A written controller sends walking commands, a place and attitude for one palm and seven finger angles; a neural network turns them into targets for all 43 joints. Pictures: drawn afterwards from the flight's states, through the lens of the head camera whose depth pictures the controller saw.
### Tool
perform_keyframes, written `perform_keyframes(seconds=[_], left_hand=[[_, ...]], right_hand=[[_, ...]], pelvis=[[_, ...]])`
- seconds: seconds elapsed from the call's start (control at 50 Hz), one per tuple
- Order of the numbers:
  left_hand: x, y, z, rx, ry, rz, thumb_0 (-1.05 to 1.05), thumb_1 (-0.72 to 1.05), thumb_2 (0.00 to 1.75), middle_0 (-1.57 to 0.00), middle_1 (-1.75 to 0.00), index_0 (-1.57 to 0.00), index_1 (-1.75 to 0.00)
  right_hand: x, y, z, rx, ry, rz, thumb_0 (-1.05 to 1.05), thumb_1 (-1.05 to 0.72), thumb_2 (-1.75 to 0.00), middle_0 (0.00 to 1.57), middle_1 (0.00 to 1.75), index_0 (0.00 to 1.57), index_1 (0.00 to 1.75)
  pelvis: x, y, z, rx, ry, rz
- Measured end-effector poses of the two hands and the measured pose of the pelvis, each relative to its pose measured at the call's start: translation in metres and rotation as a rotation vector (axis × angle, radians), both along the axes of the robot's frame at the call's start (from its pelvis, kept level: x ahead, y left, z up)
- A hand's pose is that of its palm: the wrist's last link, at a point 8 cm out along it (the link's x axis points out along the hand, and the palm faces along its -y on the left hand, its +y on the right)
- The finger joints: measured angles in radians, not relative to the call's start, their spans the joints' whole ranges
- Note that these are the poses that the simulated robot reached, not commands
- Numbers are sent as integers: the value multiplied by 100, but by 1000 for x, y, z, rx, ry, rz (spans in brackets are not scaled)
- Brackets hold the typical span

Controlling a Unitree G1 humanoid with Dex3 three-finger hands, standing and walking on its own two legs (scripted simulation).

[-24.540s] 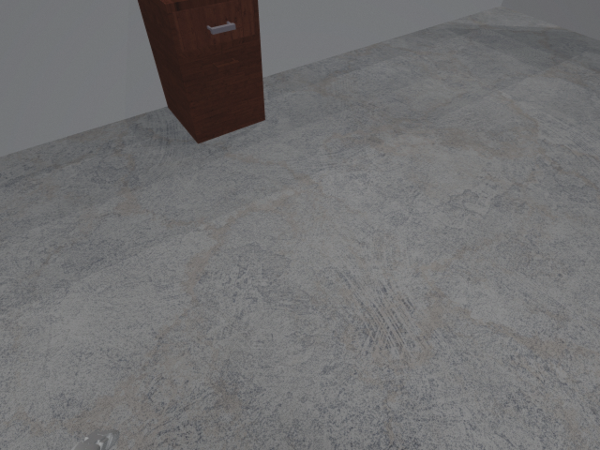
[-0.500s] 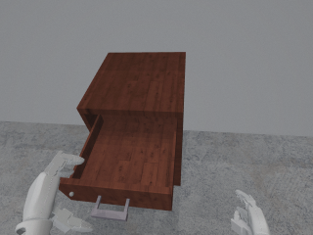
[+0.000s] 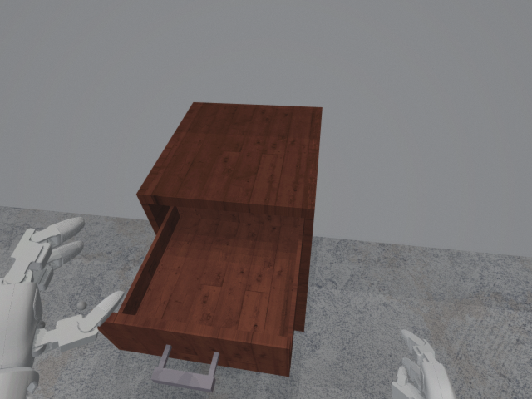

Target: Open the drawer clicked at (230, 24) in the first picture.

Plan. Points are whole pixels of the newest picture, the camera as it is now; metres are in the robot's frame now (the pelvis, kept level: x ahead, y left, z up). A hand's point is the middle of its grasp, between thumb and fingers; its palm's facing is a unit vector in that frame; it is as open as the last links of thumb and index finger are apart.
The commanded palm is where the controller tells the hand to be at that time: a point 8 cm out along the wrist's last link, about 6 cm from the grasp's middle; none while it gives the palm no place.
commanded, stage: draw the hand back to the body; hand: left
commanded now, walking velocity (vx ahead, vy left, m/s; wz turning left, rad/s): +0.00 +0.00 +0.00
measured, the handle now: (187, 367) +0.22 +0.20 -0.19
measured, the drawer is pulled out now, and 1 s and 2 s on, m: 0.30 0.30 0.30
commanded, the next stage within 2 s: step back with the hand held close in 0.40 s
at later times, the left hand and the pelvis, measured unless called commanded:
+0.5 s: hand (70, 300) +0.18 +0.23 +0.16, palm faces +0.40 -0.81 -0.42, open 7.5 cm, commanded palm +0.13 +0.28 +0.18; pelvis +0.00 +0.00 +0.00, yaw +0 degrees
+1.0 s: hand (46, 320) +0.16 +0.25 +0.15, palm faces +0.32 -0.78 -0.53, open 7.4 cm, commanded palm +0.09 +0.29 +0.18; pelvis -0.05 +0.02 -0.01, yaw -1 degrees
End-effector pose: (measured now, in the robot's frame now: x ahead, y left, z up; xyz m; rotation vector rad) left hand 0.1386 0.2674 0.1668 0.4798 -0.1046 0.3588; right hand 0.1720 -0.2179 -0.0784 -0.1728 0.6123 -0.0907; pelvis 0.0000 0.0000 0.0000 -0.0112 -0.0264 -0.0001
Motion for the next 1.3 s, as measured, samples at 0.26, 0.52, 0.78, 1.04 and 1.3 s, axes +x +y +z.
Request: perform_keyframes(seconds=[0.26,0.52,0.78,1.04,1.3], left_hand=[[0,5,19,28,-82,20,1,69,81,-22,-43,-22,-43],[-3,4,13,16,-58,18,1,87,89,-21,-32,-21,-31],[13,12,8,115,-2,-89,1,89,89,-21,-31,-21,-30],[-28,25,8,136,-71,-65,1,89,89,-21,-31,-21,-30],[-58,19,12,82,-185,-53,1,88,89,-21,-31,-21,-30]], right_hand=[[5,3,3,24,-14,9,2,-90,-90,20,30,20,30],[-10,-2,-2,12,23,-7,2,-90,-90,20,30,20,30],[-34,-18,0,-28,116,-105,1,-90,-90,20,30,20,30],[-58,-3,5,-74,77,-88,1,-90,-90,20,30,20,30],[-103,-6,-1,-62,92,-74,1,-90,-90,21,30,20,30]], pelvis=[[-1,-3,1,0,-9,-4],[-5,-4,1,-1,-13,-8],[-22,10,3,7,57,-37],[-50,14,-8,19,58,-17],[-83,14,-10,7,48,-31]])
